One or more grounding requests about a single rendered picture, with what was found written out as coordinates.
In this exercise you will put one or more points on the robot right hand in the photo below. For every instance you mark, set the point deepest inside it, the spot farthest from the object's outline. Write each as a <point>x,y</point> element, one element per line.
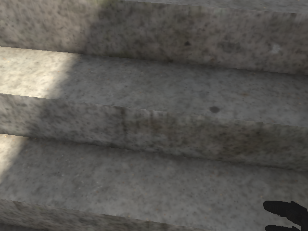
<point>290,210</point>

